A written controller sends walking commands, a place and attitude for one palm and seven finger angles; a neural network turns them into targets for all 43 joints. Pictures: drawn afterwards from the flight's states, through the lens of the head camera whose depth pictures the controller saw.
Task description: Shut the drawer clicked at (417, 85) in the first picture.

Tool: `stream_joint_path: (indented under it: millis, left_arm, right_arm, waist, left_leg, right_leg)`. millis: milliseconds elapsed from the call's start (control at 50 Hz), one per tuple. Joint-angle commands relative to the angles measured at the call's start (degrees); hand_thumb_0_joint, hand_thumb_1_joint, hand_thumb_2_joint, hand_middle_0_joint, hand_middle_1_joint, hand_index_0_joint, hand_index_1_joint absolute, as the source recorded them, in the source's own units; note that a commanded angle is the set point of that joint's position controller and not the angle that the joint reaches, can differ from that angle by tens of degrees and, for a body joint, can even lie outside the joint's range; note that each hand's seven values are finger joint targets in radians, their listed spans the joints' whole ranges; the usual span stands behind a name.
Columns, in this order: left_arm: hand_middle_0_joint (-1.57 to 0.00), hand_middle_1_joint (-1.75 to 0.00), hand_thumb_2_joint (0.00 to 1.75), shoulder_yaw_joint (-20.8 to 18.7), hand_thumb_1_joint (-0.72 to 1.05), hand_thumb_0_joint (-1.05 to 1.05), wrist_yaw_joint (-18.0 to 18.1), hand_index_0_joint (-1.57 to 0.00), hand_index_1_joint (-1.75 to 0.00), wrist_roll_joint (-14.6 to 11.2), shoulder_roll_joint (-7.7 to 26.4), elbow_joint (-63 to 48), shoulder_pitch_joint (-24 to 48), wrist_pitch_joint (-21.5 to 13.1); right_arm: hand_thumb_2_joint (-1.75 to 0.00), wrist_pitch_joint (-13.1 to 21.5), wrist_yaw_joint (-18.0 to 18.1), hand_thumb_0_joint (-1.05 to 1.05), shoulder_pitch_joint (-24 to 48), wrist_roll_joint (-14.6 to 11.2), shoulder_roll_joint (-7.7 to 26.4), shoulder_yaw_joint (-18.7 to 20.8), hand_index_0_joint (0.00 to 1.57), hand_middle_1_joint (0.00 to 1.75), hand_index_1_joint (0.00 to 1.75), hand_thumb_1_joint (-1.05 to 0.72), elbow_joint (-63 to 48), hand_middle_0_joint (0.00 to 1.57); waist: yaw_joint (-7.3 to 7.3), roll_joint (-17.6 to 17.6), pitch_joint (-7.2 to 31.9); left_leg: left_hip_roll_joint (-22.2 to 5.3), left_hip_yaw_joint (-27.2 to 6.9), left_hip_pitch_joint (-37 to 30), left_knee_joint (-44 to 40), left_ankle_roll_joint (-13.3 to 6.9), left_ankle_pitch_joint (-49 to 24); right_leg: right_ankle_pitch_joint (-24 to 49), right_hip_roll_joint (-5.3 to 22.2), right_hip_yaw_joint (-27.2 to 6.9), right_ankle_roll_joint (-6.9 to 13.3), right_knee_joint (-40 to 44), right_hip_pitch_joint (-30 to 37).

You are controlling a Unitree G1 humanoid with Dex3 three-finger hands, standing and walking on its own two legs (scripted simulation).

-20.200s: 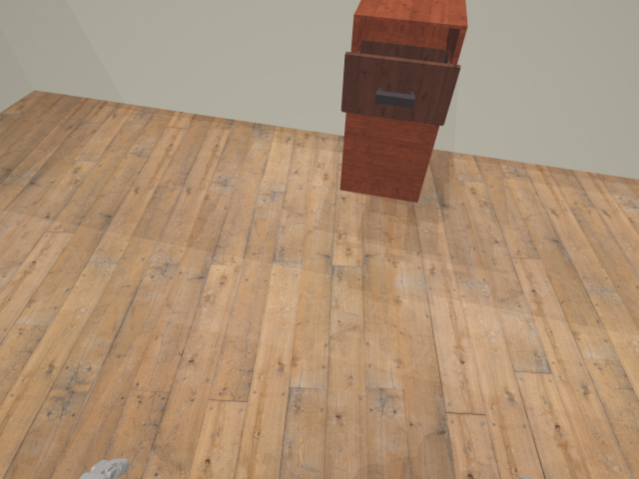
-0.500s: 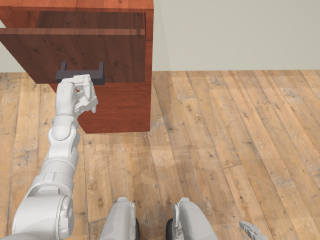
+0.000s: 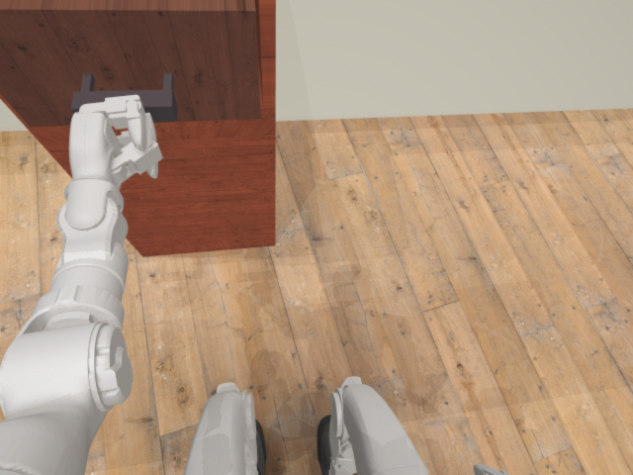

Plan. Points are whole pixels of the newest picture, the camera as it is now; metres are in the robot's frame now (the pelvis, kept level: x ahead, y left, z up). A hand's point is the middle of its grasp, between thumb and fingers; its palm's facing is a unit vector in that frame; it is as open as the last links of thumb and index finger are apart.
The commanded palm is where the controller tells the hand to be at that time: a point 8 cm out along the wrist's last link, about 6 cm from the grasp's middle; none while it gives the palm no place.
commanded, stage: push the drawer shut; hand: left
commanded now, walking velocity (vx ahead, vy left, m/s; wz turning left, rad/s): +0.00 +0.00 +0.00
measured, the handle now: (128, 93) +0.58 +0.20 +0.04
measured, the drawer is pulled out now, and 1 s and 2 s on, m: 0.03 0.00 0.00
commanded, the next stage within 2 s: pull the fist back off the drawer in 0.66 s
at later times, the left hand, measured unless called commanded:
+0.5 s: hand (146, 127) +0.54 +0.18 +0.03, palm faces +0.04 -1.00 -0.04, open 2.8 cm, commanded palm +0.56 +0.19 +0.04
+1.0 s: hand (141, 123) +0.54 +0.18 +0.04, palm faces +0.04 -1.00 -0.05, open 3.1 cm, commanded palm +0.55 +0.18 +0.04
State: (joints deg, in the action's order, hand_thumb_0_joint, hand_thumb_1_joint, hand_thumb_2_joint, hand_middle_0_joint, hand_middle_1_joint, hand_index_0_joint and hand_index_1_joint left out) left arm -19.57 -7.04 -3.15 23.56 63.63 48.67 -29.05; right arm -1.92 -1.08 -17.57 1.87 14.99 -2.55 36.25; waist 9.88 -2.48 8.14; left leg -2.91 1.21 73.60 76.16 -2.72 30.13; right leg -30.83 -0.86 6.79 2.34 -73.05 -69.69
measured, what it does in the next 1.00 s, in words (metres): stands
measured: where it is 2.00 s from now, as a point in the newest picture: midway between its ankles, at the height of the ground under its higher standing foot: outside the picture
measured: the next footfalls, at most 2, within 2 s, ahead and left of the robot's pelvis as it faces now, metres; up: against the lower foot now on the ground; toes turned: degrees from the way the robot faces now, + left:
none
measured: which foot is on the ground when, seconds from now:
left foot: down 0.00-1.00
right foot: down 0.00-1.00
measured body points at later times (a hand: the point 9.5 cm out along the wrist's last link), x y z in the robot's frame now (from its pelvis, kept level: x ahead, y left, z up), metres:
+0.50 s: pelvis -0.01 +0.01 -0.01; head +0.16 +0.05 +0.40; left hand +0.53 +0.23 +0.04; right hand -0.01 -0.25 -0.12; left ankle +0.04 +0.09 -0.61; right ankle +0.03 -0.10 -0.61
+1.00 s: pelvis -0.03 +0.01 -0.02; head +0.15 +0.06 +0.39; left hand +0.53 +0.23 +0.04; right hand -0.04 -0.25 -0.11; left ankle +0.04 +0.09 -0.61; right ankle +0.03 -0.10 -0.61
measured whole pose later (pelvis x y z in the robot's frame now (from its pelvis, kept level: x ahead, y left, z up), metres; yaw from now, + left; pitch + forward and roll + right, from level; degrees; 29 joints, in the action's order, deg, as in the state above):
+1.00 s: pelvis -0.03 +0.01 -0.02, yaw -1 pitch +31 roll -7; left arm -17.1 -4.4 0.5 32.7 73.7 65.7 -23.8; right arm 2.7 -0.7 -20.6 3.5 15.4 -5.7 38.4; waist 14.7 -2.5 7.3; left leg -2.3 -1.1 83.8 79.8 -3.8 27.1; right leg -27.6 -0.3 9.1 1.6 -74.8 -77.9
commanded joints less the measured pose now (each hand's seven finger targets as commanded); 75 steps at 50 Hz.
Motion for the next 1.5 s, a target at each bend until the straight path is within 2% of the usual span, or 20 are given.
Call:
stream_joint_path:
  millis: [0, 140, 240, 300, 400, 560, 600, 620, 680, 740, 820, 900, 960, 1060, 1140, 1200, 1320, 1380, 1400, 1480]
  left_arm:
    - [-1.40, -1.60, 0.90, -2.42, 0.90, 0.00, 1.44, -1.40, -1.60, -1.13, 13.89, -11.42, 31.21, -3.33]
    - [-1.40, -1.60, 0.90, -2.42, 0.90, 0.00, 2.69, -1.40, -1.60, 0.99, 15.72, -8.06, 37.09, -2.26]
    - [-1.40, -1.60, 0.90, -3.74, 0.90, 0.00, 2.96, -1.40, -1.60, 1.50, 18.05, -9.68, 41.06, -2.19]
    - [-1.40, -1.60, 0.90, -1.35, 0.90, 0.00, 3.41, -1.40, -1.60, 2.20, 16.43, -8.33, 45.66, -1.49]
    - [-1.40, -1.60, 0.90, -0.49, 0.90, 0.00, 4.24, -1.40, -1.60, 2.83, 17.62, -8.29, 50.60, -1.30]
    - [-1.40, -1.60, 0.90, 0.58, 0.90, 0.00, 4.75, -1.40, -1.60, 2.77, 19.41, -7.88, 54.90, -0.13]
    - [-1.40, -1.60, 0.90, 2.43, 0.90, 0.00, 4.70, -1.40, -1.60, 3.04, 18.10, -7.56, 55.82, 0.12]
    - [-1.40, -1.60, 0.90, 2.79, 0.90, 0.00, 4.87, -1.40, -1.60, 2.67, 17.06, -6.78, 55.80, 0.57]
    - [-1.40, -1.60, 0.90, 0.79, 0.90, 0.00, 5.23, -1.40, -1.60, 2.57, 20.78, -7.16, 56.88, 0.76]
    - [-1.40, -1.60, 0.90, 2.11, 0.90, 0.00, 5.09, -1.40, -1.60, 2.30, 18.99, -5.39, 55.97, 1.67]
    - [-1.40, -1.60, 0.90, 0.32, 0.90, 0.00, 4.85, -1.40, -1.60, 2.20, 21.59, -5.91, 56.03, 1.51]
    - [-1.40, -1.60, 0.90, 1.68, 0.90, 0.00, 4.73, -1.40, -1.60, 2.40, 18.66, -6.27, 55.95, 1.29]
    - [-1.40, -1.60, 0.90, 1.80, 0.90, 0.00, 5.07, -1.40, -1.60, 2.64, 17.19, -5.65, 54.80, 1.48]
    - [-1.40, -1.60, 0.90, 0.99, 0.90, 0.00, 4.89, -1.40, -1.60, 2.97, 17.54, -5.48, 52.82, 1.98]
    - [-1.40, -1.60, 0.90, -1.31, 0.90, 0.00, 4.06, -1.40, -1.60, 2.29, 18.64, -6.62, 47.82, 1.83]
    - [-1.40, -1.60, 0.90, -0.73, 0.90, 0.00, 3.01, -1.40, -1.60, 1.33, 16.46, -9.17, 42.81, 1.46]
    - [-1.40, -1.60, 0.90, -1.25, 0.90, 0.00, 3.16, -1.40, -1.60, 0.22, 13.97, -13.27, 32.36, 0.55]
    - [-1.40, -1.60, 0.90, -3.48, 0.90, 0.00, 3.84, -1.40, -1.60, 0.41, 16.33, -13.56, 29.12, -0.16]
    - [-1.40, -1.60, 0.90, -1.62, 0.90, 0.00, 3.82, -1.40, -1.60, 0.45, 14.03, -13.50, 29.80, -0.30]
    - [-1.40, -1.60, 0.90, -3.33, 0.90, 0.00, 3.98, -1.40, -1.60, 0.43, 14.73, -14.81, 25.60, -1.77]
  right_arm:
    - [-0.90, 0.79, 0.30, 0.00, -9.58, 0.21, 10.69, 3.67, 0.20, 0.30, 0.30, -0.90, -2.14, 0.20]
    - [-0.90, 0.02, -0.06, 0.00, -11.10, 0.84, 11.21, 3.26, 0.20, 0.30, 0.30, -0.90, -1.83, 0.20]
    - [-0.90, -0.66, -0.28, 0.00, -12.42, 1.11, 11.38, 3.31, 0.20, 0.30, 0.30, -0.90, -1.57, 0.20]
    - [-0.90, -0.65, -0.18, 0.00, -12.98, 1.26, 11.54, 2.98, 0.20, 0.30, 0.30, -0.90, -0.78, 0.20]
    - [-0.90, 0.05, 0.14, 0.00, -13.32, 1.57, 12.11, 2.65, 0.20, 0.30, 0.30, -0.90, -0.08, 0.20]
    - [-0.90, 2.00, 0.90, 0.00, -12.92, 1.37, 12.72, 1.79, 0.20, 0.30, 0.30, -0.90, 0.44, 0.20]
    - [-0.90, 2.58, 1.03, 0.00, -12.72, 1.24, 12.87, 1.59, 0.20, 0.30, 0.30, -0.90, 0.66, 0.20]
    - [-0.90, 2.92, 1.07, 0.00, -12.60, 1.28, 12.79, 1.53, 0.20, 0.30, 0.30, -0.90, 0.93, 0.20]
    - [-0.90, 4.04, 1.56, 0.00, -12.88, 1.12, 13.28, 1.17, 0.20, 0.30, 0.30, -0.90, 0.98, 0.20]
    - [-0.90, 5.00, 1.69, 0.00, -12.41, 0.96, 13.21, 0.95, 0.20, 0.30, 0.30, -0.90, 1.37, 0.20]
    - [-0.90, 5.57, 1.76, 0.00, -13.00, 1.03, 13.52, 0.89, 0.20, 0.30, 0.30, -0.90, 1.11, 0.20]
    - [-0.90, 5.46, 1.19, 0.00, -13.56, 1.46, 13.47, 1.29, 0.20, 0.30, 0.30, -0.90, 1.26, 0.20]
    - [-0.90, 5.10, 0.67, 0.00, -14.05, 1.67, 13.48, 1.78, 0.20, 0.30, 0.30, -0.90, 1.24, 0.20]
    - [-0.90, 4.23, 0.21, 0.00, -14.31, 1.78, 13.33, 1.91, 0.20, 0.30, 0.30, -0.90, 0.79, 0.20]
    - [-0.90, 3.40, -0.29, 0.00, -14.35, 1.65, 12.89, 2.16, 0.20, 0.30, 0.30, -0.90, -0.04, 0.20]
    - [-0.90, 2.69, -0.72, 0.00, -13.59, 1.30, 12.41, 2.44, 0.20, 0.30, 0.30, -0.90, -1.04, 0.20]
    - [-0.90, 1.08, -1.37, 0.00, -12.29, 0.66, 11.39, 3.14, 0.20, 0.30, 0.30, -0.90, -2.33, 0.20]
    - [-0.90, 0.35, -1.34, 0.00, -11.97, 0.52, 11.07, 3.18, 0.20, 0.30, 0.30, -0.90, -2.55, 0.20]
    - [-0.90, 0.18, -1.44, 0.00, -11.76, 0.47, 10.63, 3.11, 0.20, 0.30, 0.30, -0.90, -2.56, 0.20]
    - [-0.90, -0.62, -1.51, 0.00, -11.54, 0.50, 10.25, 3.51, 0.20, 0.30, 0.30, -0.90, -3.17, 0.20]
  waist:
    - [3.26, -6.55, 30.02]
    - [4.73, -8.69, 30.26]
    - [5.30, -9.63, 33.17]
    - [7.33, -9.97, 30.39]
    - [8.67, -12.96, 30.55]
    - [9.89, -15.45, 30.84]
    - [10.35, -16.91, 30.01]
    - [10.67, -16.27, 29.02]
    - [10.66, -15.73, 30.39]
    - [11.17, -15.02, 28.63]
    - [10.55, -14.49, 29.45]
    - [10.44, -16.25, 29.01]
    - [10.29, -14.42, 29.22]
    - [9.29, -14.02, 29.04]
    - [7.20, -12.88, 31.35]
    - [5.38, -14.48, 32.68]
    - [2.85, -11.45, 32.90]
    - [2.28, -8.03, 31.17]
    - [3.21, -7.67, 30.21]
    - [1.60, -6.63, 30.92]
  left_leg:
    - [1.14, -6.28, -24.59, -7.76, 0.46, -15.99]
    - [0.84, -7.82, -24.97, -7.10, 0.56, -15.58]
    - [0.55, -8.30, -26.69, -6.33, 0.60, -18.25]
    - [0.43, -9.46, -26.00, -6.64, 0.51, -14.57]
    - [0.30, -10.84, -27.13, -7.10, 0.75, -10.24]
    - [0.06, -12.03, -26.13, -8.18, 0.73, -3.53]
    - [-0.23, -13.04, -27.26, -9.15, 0.94, -1.87]
    - [-0.21, -13.07, -26.67, -9.43, 0.85, -0.45]
    - [-0.33, -13.13, -25.48, -9.48, 0.68, 0.38]
    - [-0.39, -12.74, -23.35, -9.75, 0.57, 3.59]
    - [-0.24, -12.33, -22.13, -9.15, 0.43, 2.34]
    - [-0.59, -14.17, -25.86, -9.76, 1.04, 1.07]
    - [-0.59, -14.78, -26.00, -9.71, 1.03, 1.45]
    - [-0.34, -13.95, -24.43, -9.36, 0.86, 0.73]
    - [-0.06, -12.16, -24.18, -8.44, 0.77, -3.57]
    - [0.05, -11.42, -26.56, -8.92, 1.07, -7.05]
    - [0.18, -9.49, -28.41, -9.50, 1.19, -13.19]
    - [0.43, -7.63, -24.93, -8.83, 0.70, -15.07]
    - [0.52, -7.28, -24.43, -8.75, 0.55, -15.73]
    - [0.78, -6.26, -24.76, -8.53, 0.62, -19.88]
  right_leg:
    - [11.72, -1.76, -5.48, -0.99, 10.06, 9.05]
    - [9.91, -1.88, -4.61, -0.81, 9.06, 4.79]
    - [11.60, -2.03, -4.46, -0.86, 8.76, 4.94]
    - [8.91, -2.06, -3.97, -0.90, 8.66, 1.25]
    - [6.36, -1.96, -3.68, -0.70, 8.41, -2.62]
    - [3.39, -1.83, -3.95, -0.63, 8.57, -4.58]
    - [2.67, -1.68, -3.63, -0.58, 8.40, -6.58]
    - [2.15, -1.68, -3.62, -0.66, 8.66, -6.74]
    - [1.62, -1.72, -3.83, -0.70, 8.47, -5.92]
    - [0.11, -1.59, -4.16, -0.95, 9.14, -5.97]
    - [0.42, -1.63, -4.40, -0.79, 8.95, -4.34]
    - [1.76, -1.53, -3.20, -0.47, 7.92, -7.65]
    - [1.90, -1.52, -3.16, -0.50, 8.03, -7.72]
    - [1.91, -1.43, -3.38, -0.44, 8.09, -6.04]
    - [3.41, -1.66, -3.90, -0.32, 8.68, -1.76]
    - [4.93, -1.80, -3.83, -0.12, 9.03, 0.06]
    - [8.32, -2.03, -3.82, -0.33, 10.08, 4.81]
    - [10.12, -2.16, -4.81, -0.56, 10.71, 9.03]
    - [11.06, -2.09, -4.85, -0.76, 10.92, 9.27]
    - [15.76, -2.14, -5.25, -0.74, 10.24, 12.56]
